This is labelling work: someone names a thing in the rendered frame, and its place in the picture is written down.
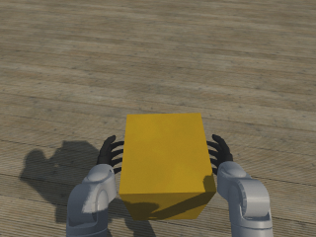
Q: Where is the robot left hand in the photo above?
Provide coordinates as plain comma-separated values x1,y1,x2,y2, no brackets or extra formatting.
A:
96,135,124,174

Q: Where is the robot right forearm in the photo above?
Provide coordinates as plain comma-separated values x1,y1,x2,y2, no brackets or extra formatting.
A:
216,161,274,237

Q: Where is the carton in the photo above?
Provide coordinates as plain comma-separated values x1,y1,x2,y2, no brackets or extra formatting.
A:
118,113,217,221

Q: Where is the robot right hand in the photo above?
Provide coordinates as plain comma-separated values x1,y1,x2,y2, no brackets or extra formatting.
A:
206,134,233,176

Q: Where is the robot left forearm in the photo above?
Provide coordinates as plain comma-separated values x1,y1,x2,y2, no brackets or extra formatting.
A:
65,164,118,237

